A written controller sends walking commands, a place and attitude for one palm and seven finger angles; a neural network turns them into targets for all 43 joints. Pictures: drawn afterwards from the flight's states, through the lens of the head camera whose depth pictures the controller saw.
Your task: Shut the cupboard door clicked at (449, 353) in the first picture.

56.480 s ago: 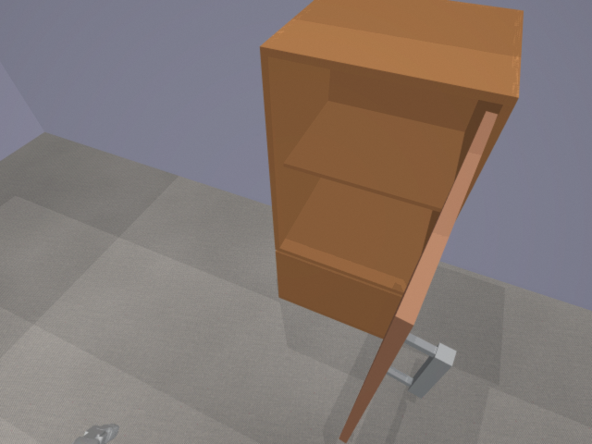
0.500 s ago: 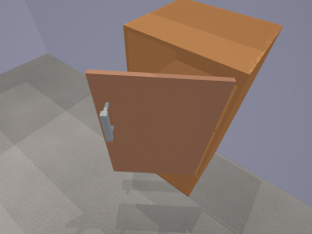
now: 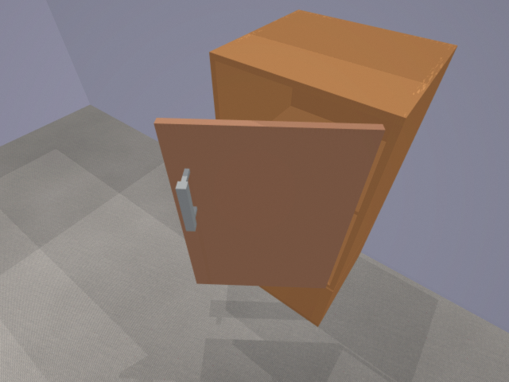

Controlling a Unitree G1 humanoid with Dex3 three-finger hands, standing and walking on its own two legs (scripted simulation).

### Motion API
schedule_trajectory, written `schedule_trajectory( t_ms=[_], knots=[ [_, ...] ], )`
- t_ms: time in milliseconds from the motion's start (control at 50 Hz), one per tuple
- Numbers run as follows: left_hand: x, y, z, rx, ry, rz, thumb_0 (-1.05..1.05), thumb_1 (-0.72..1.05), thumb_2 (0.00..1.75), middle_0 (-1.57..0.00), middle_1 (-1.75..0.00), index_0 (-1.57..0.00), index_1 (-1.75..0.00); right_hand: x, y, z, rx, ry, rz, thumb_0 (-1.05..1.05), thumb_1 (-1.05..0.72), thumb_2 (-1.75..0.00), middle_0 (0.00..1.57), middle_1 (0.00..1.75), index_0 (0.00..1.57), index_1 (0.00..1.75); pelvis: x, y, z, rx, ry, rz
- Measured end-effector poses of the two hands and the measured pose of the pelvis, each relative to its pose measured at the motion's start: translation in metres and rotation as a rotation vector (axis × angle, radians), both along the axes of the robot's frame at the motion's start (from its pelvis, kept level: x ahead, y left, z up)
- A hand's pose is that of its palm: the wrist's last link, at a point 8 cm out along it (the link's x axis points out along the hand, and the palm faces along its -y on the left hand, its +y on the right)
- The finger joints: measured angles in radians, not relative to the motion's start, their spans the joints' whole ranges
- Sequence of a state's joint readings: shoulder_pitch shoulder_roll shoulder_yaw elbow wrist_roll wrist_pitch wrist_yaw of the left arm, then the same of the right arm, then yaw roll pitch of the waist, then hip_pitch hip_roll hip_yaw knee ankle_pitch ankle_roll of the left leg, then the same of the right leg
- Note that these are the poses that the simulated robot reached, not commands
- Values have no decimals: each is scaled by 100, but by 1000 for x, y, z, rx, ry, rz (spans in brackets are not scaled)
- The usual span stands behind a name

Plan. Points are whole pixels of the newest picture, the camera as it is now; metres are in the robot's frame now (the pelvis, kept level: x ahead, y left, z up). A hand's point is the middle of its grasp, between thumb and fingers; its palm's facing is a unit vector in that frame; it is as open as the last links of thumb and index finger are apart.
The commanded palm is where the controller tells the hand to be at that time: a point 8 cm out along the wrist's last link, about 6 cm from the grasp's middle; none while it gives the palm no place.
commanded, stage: come to a stop and stand still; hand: left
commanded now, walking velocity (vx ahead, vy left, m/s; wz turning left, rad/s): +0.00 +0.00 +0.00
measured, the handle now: (188, 200) +0.46 +0.17 +0.00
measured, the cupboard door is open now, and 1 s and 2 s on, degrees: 34 34 34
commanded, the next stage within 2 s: look again from close up in 0.84 s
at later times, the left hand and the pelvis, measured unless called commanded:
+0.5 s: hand out of the picture -0.04 +0.20 -0.17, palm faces +0.01 -0.99 -0.17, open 7.4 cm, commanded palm none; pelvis -0.03 +0.03 +0.01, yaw -1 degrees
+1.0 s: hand out of the picture -0.10 +0.20 -0.17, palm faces +0.08 -0.99 -0.14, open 7.4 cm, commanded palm none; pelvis -0.03 +0.05 +0.01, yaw +1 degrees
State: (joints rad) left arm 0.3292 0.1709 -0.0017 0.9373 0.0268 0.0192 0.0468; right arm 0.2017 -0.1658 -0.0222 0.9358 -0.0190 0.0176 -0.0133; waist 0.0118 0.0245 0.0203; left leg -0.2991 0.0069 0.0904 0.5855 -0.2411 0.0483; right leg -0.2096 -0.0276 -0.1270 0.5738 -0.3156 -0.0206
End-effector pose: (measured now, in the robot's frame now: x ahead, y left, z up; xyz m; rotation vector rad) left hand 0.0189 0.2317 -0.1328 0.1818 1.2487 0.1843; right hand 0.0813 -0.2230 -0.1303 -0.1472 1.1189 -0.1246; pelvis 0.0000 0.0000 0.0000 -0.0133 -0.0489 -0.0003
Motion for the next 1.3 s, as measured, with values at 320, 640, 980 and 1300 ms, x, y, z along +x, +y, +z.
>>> schedule_trajectory(
  t_ms=[320, 640, 980, 1300],
  knots=[
    [-6, 21, -2, -36, -28, -26, 1, 90, 89, -20, -30, -20, -30, -111, 18, -1, -19, 221, -69, 1, -91, -90, 20, 30, 20, 30, -22, 24, 4, -7, 7, -11],
    [-97, 8, -11, -102, 197, 35, 1, 91, 89, -20, -30, -20, -30, -119, 43, -2, 5, 257, -86, 2, -92, -90, 20, 30, 20, 30, -30, 38, 7, -13, 15, -9],
    [-128, 13, -9, -116, 259, 88, 0, 91, 89, -20, -30, -20, -30, -110, 55, -3, -4, 258, -69, 2, -92, -90, 20, 30, 20, 30, -31, 53, 7, -10, 16, 9],
    [-125, 23, -7, -100, 243, 90, 0, 91, 89, -20, -30, -20, -30, -112, 65, -6, 13, 260, -74, 1, -92, -90, 20, 30, 20, 30, -31, 61, 8, -5, 12, 11]
  ],
)
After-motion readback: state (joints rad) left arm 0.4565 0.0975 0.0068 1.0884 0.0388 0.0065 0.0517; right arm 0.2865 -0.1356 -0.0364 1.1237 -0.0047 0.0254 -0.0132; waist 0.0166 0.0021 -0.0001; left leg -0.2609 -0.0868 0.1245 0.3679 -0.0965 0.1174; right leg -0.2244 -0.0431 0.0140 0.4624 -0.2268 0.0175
